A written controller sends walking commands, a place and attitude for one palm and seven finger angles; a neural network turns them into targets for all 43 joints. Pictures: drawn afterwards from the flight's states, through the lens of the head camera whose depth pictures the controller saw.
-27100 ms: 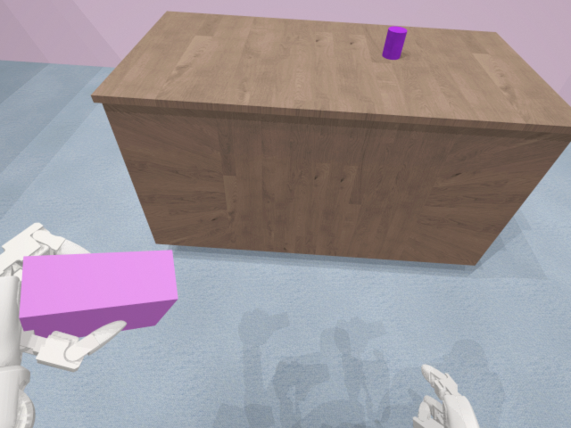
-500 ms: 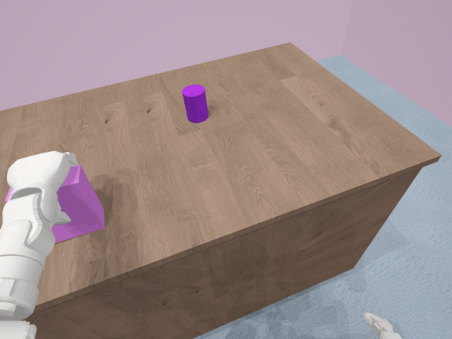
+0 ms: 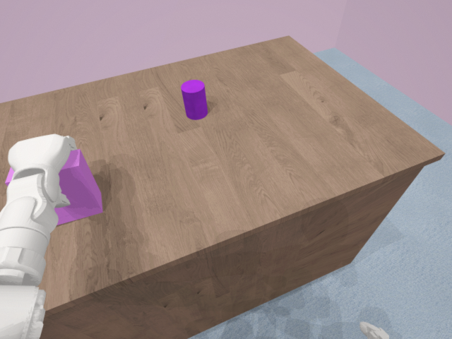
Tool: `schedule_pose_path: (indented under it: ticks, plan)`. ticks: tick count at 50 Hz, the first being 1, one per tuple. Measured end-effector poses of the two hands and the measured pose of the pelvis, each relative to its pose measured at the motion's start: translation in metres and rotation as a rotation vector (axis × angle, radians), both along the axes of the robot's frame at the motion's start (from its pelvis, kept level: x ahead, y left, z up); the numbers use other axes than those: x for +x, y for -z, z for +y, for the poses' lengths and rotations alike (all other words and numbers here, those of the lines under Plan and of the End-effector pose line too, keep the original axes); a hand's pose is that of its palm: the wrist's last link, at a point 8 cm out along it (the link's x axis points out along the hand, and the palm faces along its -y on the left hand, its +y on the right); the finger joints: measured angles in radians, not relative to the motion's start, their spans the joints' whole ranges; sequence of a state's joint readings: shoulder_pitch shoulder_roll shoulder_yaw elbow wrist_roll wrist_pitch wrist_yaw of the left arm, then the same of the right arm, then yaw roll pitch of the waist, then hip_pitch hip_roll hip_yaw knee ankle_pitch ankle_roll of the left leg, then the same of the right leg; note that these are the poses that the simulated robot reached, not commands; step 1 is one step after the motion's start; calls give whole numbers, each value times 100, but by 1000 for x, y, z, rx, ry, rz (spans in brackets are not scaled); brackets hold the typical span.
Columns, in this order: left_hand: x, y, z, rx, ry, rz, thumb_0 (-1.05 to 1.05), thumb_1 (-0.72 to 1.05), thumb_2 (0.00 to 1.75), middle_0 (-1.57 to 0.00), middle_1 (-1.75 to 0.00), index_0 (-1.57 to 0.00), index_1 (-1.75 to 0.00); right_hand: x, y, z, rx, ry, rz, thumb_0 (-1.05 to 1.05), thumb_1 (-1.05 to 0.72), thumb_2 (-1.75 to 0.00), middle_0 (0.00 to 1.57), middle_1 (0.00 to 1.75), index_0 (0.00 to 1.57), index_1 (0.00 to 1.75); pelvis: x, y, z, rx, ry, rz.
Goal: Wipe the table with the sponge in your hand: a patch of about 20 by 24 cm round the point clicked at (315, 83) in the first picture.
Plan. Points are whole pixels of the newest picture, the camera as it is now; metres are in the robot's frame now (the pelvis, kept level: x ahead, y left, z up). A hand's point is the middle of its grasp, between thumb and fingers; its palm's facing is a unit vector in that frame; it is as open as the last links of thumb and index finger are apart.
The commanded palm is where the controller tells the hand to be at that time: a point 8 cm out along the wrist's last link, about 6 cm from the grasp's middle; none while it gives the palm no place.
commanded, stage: wipe forward along the first lane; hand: left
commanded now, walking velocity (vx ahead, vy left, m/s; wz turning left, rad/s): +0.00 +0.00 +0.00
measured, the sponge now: (65, 197) +0.35 +0.35 +0.04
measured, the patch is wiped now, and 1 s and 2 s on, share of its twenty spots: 0.30 0.35 0.70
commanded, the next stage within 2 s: slide across to the middle lane in 0.20 s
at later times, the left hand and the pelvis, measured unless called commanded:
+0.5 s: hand (59, 163) +0.39 +0.36 +0.10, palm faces -0.08 +0.03 -1.00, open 9.9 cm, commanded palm +0.38 +0.33 +0.15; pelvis +0.02 +0.01 +0.00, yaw +0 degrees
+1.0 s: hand (92, 150) +0.43 +0.31 +0.10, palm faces -0.05 -0.02 -1.00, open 9.9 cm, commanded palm +0.41 +0.29 +0.16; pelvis +0.04 +0.01 +0.01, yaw +0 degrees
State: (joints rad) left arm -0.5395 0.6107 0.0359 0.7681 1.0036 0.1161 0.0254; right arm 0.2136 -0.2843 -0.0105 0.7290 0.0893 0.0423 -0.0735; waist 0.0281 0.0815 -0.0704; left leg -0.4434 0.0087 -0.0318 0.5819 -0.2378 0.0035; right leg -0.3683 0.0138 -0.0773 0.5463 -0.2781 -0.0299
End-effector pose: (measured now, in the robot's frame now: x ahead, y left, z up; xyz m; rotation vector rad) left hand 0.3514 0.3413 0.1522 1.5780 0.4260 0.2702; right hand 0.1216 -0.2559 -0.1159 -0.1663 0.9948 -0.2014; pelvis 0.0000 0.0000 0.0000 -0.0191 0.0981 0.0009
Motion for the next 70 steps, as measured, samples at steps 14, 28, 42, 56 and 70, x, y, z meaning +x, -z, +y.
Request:
schedule_pose_path:
  ticks: [14,28,42,56,70]
  plan:
    - [26,1,12,-2,-1,16,2,-52,108,-79,-133,-78,-133,-11,0,-2,-16,29,66,1,-90,-90,20,30,21,30,11,-1,8,-6,11,29]
    - [30,-4,1,-2,23,-48,1,-51,108,-77,-135,-77,-135,4,-1,11,2,17,52,1,-90,-90,20,30,20,30,18,-3,14,-6,2,18]
    - [65,-2,-49,-44,61,-72,0,-50,108,-76,-136,-76,-136,52,-13,26,48,-26,-61,1,-90,-90,20,30,21,30,31,-6,12,4,19,18]
    - [63,-3,-53,-29,8,-32,0,-50,108,-75,-137,-75,-137,67,-12,9,28,-42,-30,1,-90,-90,20,30,20,30,44,-7,4,5,-3,11]
    - [41,1,-71,-39,27,-88,0,-48,108,-73,-139,-73,-140,85,-18,16,60,-63,-82,1,-90,-90,20,30,20,30,42,-7,1,10,6,-8]
